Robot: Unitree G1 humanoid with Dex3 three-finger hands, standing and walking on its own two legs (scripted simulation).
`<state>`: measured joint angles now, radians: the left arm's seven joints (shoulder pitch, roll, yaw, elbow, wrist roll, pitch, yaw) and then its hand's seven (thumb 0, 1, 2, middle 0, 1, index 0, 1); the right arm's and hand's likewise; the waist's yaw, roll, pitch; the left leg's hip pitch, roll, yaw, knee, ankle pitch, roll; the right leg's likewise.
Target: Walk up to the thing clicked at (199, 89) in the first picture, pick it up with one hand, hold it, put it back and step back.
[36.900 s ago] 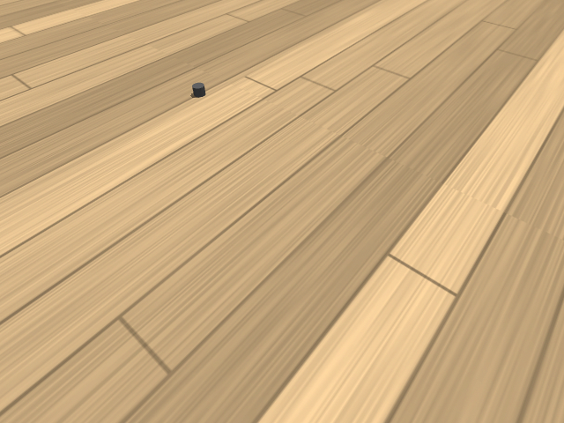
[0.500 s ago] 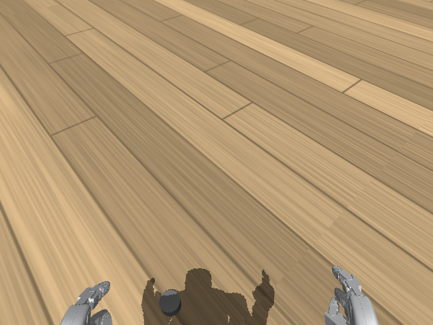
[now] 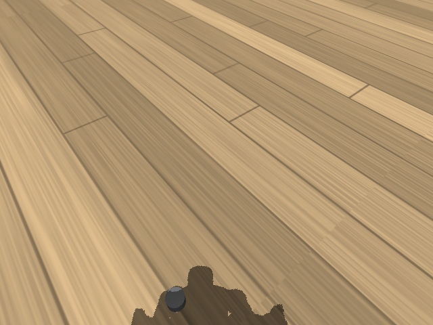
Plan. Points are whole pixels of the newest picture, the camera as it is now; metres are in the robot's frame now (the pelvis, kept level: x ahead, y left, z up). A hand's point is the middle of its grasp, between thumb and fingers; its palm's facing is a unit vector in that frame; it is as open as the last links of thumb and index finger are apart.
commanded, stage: stand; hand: left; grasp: from above
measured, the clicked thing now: (175, 299) +0.36 +0.17 -0.73
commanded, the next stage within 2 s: none
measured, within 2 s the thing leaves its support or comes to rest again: neither
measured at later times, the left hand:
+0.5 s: hand out of the picture +0.03 +0.23 -0.14, palm faces +0.03 -0.94 -0.33, open 7.4 cm
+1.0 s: hand out of the picture +0.06 +0.22 -0.14, palm faces +0.01 -0.95 -0.32, open 7.4 cm
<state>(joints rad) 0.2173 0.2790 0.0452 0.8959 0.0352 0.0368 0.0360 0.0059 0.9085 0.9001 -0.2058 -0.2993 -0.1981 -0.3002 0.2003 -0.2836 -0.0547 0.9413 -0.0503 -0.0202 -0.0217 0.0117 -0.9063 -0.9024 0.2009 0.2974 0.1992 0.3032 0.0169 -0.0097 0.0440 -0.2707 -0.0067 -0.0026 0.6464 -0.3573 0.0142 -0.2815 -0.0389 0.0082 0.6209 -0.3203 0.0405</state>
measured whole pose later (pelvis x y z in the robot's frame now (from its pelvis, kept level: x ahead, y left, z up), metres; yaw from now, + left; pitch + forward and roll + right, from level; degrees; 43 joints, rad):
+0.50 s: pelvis -0.01 -0.01 +0.02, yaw +0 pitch -4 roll +0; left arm 0.17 0.28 0.04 1.13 0.03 0.00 0.03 0.00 0.91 0.90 -0.21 -0.30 -0.20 -0.30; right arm 0.18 -0.29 -0.05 1.09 -0.03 0.00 -0.02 0.01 -0.91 -0.90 0.20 0.30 0.20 0.30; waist 0.01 0.01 0.06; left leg -0.11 0.00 0.00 0.40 -0.22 0.00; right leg -0.13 -0.03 0.00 0.39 -0.19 0.03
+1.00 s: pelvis -0.01 -0.02 +0.02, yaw -1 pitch -3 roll +0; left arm 0.12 0.30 0.03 1.15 0.02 0.00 0.01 0.00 0.91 0.90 -0.21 -0.30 -0.20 -0.30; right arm 0.14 -0.32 -0.02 1.12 -0.02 -0.01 -0.01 0.01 -0.91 -0.90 0.20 0.30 0.20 0.30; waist 0.00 0.01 0.06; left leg -0.10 0.02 0.00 0.37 -0.21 -0.02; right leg -0.13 -0.01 0.00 0.37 -0.18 0.01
